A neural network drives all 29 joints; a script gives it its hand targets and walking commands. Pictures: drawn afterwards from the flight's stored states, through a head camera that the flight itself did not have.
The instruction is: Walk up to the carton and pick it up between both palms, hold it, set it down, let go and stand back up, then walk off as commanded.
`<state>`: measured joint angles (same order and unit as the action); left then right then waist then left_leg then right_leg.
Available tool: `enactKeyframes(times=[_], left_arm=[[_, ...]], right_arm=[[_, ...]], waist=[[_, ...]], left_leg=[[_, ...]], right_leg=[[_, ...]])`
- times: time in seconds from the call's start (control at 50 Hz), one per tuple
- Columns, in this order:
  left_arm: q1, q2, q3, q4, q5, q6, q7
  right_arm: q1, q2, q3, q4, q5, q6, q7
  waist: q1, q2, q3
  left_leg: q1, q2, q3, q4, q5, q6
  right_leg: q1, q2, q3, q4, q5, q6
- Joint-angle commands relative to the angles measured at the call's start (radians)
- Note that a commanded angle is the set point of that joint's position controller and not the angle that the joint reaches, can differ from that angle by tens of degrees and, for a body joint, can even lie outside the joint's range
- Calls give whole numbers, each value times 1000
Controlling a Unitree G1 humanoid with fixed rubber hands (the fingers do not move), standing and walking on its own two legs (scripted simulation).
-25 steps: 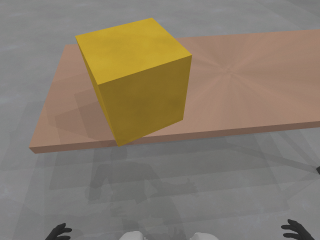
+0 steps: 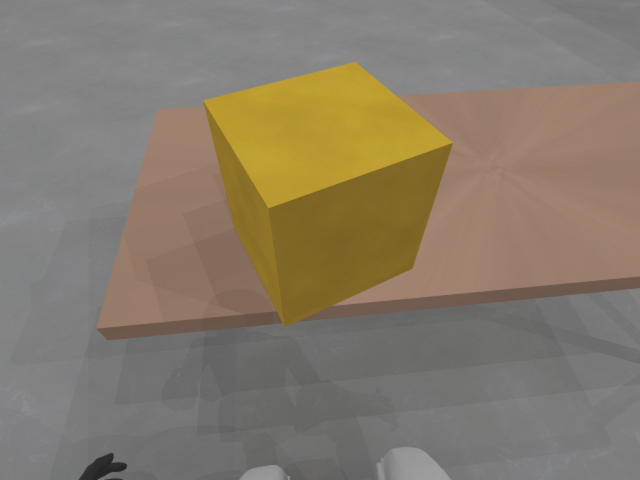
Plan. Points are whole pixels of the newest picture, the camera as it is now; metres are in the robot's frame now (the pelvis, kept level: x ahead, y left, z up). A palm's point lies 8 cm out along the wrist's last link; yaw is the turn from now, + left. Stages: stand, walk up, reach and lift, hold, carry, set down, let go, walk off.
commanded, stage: walk up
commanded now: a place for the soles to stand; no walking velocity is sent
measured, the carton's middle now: (320, 194) +0.50 +0.00 +0.05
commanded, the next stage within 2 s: reach and lift in 1.50 s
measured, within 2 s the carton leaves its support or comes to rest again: neither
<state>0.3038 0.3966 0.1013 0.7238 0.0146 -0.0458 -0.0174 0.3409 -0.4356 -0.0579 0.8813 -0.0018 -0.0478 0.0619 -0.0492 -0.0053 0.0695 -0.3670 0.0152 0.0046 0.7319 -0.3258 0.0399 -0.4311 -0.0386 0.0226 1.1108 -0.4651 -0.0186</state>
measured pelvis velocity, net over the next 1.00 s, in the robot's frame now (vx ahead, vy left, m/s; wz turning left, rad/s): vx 0.07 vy -0.01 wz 0.01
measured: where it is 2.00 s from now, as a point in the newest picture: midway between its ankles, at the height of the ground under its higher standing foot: outside the picture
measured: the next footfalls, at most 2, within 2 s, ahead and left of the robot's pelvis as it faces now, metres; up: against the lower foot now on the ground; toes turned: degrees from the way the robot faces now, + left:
right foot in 0.20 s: +0.16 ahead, -0.16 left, +0.00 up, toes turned +1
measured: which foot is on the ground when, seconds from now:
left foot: down 0.00-1.00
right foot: up 0.00-0.18, down 0.20-1.00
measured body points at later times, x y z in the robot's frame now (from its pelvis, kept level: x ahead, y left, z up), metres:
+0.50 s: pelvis +0.08 -0.01 +0.00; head +0.11 +0.01 +0.45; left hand +0.19 +0.30 -0.11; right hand +0.18 -0.34 -0.09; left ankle +0.06 +0.11 -0.72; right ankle +0.12 -0.16 -0.72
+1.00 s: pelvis +0.07 -0.01 +0.00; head +0.08 -0.01 +0.45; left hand +0.18 +0.30 -0.10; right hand +0.20 -0.34 -0.09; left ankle +0.06 +0.11 -0.72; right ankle +0.12 -0.16 -0.72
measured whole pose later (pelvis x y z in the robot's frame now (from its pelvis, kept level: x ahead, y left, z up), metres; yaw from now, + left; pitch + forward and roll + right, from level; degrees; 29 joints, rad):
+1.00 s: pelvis +0.07 -0.01 +0.00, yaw +0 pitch -1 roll -1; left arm 0.29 0.40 0.02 0.72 0.01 -0.06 0.00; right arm 0.16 -0.43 -0.06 0.88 0.00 -0.03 0.02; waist 0.00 0.00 0.02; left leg -0.33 0.01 0.00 0.76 -0.42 0.01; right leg -0.40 -0.03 0.02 0.72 -0.31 0.01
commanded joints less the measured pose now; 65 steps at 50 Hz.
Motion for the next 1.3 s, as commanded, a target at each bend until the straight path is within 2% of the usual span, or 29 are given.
enactKeyframes(times=[0.0,0.06,0.08,0.12,0.16,0.2,0.22,0.26,0.28,0.32,0.34,0.36,0.4,0.44,0.46,0.48,0.52,0.56,0.6,0.66,0.72,0.82,0.88,0.92,0.98,1.06,1.16,1.2,1.28], left_arm=[[43,264,47,23,-7,-17,5],[0,215,43,-15,-11,-22,9],[6,192,39,-19,-8,-30,17],[27,174,22,-3,-7,-47,32],[75,179,26,7,6,-57,46],[35,282,46,9,11,-61,48],[-9,301,45,6,0,-54,41],[-70,273,8,-14,0,-40,40],[-121,243,-1,-41,-2,-34,37],[-100,154,-26,-22,-15,-22,30],[-80,187,-17,-10,-15,-16,36],[-74,210,-14,-5,-9,-27,40],[-59,204,-16,5,-3,-46,39],[-14,278,-7,13,-8,-56,44],[-13,284,-3,6,-8,-58,46],[-15,272,-2,15,-14,-52,44],[-59,241,-24,3,-14,-44,49],[-62,216,-30,-8,-23,-35,47],[-77,208,-23,-1,-10,-26,43],[-49,229,-27,9,-4,-45,39],[-49,267,-19,15,-9,-42,45],[-103,222,-26,10,-2,-33,39],[-108,227,-28,11,-6,-31,31],[-107,225,-34,17,-3,-29,35],[-114,224,-27,14,-3,-29,35],[-96,239,-19,-8,4,-23,24],[-98,220,-18,9,1,-21,28],[-91,241,-10,13,7,-23,27],[-114,220,-23,-9,2,-19,29]], right_arm=[[-18,-260,-85,-117,-16,-30,-28],[12,-274,-91,-127,-38,-11,-21],[9,-256,-82,-123,-34,-12,-28],[6,-239,-65,-125,-6,-7,-33],[-6,-149,-34,-116,-7,2,-46],[23,-103,-13,-133,7,6,-49],[-2,-166,-33,-104,7,25,-56],[-22,-166,-39,-86,3,16,-52],[39,-164,-40,-40,-3,2,-52],[17,-255,-56,-43,-34,-23,-59],[-60,-281,-62,-61,-21,-24,-57],[-101,-259,-57,-66,-19,-22,-58],[-131,-206,-35,-62,-5,-17,-57],[-114,-186,-30,-73,6,-10,-58],[-111,-151,-25,-68,4,-7,-60],[-99,-150,-29,-54,5,-4,-61],[-112,-177,-34,-50,-3,-3,-62],[-118,-209,-47,-44,-10,-11,-61],[-174,-208,-35,-52,3,-10,-58],[-233,-179,-22,-70,-1,0,-57],[-195,-165,-30,-54,-7,10,-59],[-238,-199,-29,-62,9,0,-50],[-216,-174,-30,-41,-13,10,-49],[-210,-189,-25,-44,-7,7,-50],[-234,-183,-27,-44,-4,0,-46],[-192,-173,-23,-45,-11,-1,-48],[-220,-193,-32,-38,-12,-11,-56],[-178,-193,-28,-27,-3,-13,-56],[-178,-187,-21,-25,-11,-9,-57]], waist=[[51,94,61],[6,192,10],[-3,167,6],[42,169,-67],[63,119,-140],[48,-177,-152],[58,-185,-129],[22,-168,-69],[-15,-175,-97],[12,121,-99],[35,91,-18],[49,36,-19],[61,37,-86],[41,50,-184],[41,-24,-193],[41,-50,-226],[16,-36,-177],[26,98,-154],[37,36,-99],[54,21,-153],[29,25,-169],[47,-14,-138],[36,32,-109],[35,-38,-86],[36,63,-89],[44,-24,-89],[52,30,-104],[49,-38,-91],[30,-25,-140]], left_leg=[[-11,210,-410,-492,-380,165],[62,203,-322,-397,-220,208],[90,207,-319,-351,-21,206],[82,189,-219,-213,360,166],[23,137,-122,-15,470,82],[-206,-3,-43,122,-54,-4],[-150,13,-66,163,-256,-4],[-64,25,-36,-26,-217,4],[53,12,-8,-120,-93,14],[146,198,-381,-322,-76,83],[109,288,-477,-332,-31,162],[112,257,-382,-232,166,177],[75,172,-208,-117,394,97],[37,59,-72,25,381,3],[7,48,-58,59,306,-2],[22,51,-56,28,235,-3],[100,79,-95,-50,311,25],[158,152,-183,-150,327,69],[122,200,-247,-177,324,124],[62,116,-118,-84,294,52],[104,56,-82,-43,167,21],[38,128,-197,-193,83,67],[86,75,-131,-180,26,44],[69,86,-147,-195,-39,45],[50,99,-169,-212,-2,47],[24,68,-137,-195,-57,34],[35,95,-180,-219,38,52],[45,92,-164,-182,98,42],[76,65,-139,-168,63,29]], right_leg=[[-151,-18,7,-64,95,9],[-43,21,-60,-319,-46,14],[-56,32,-81,-353,4,9],[122,57,-113,-524,202,-3],[284,37,-48,-633,322,-26],[360,-263,388,-693,292,-161],[269,-308,407,-687,194,-223],[148,-256,318,-644,174,-227],[102,-176,197,-579,244,-164],[-85,-8,24,-304,167,-51],[-130,39,-27,-298,43,-18],[-59,4,-9,-370,88,-16],[104,-16,15,-482,331,-29],[241,-150,218,-485,627,-131],[291,-195,253,-491,693,-174],[311,-207,245,-471,734,-202],[159,-151,161,-407,669,-144],[62,-35,13,-353,462,-60],[66,0,-26,-372,279,-24],[168,-61,75,-475,480,-72],[111,-156,208,-508,393,-143],[157,-39,67,-493,272,-54],[85,-65,114,-538,160,-82],[70,-56,102,-571,127,-69],[106,-42,93,-547,182,-59],[119,-60,144,-571,78,-88],[130,-26,69,-491,201,-55],[150,-38,89,-486,263,-79],[154,-80,133,-536,250,-94]])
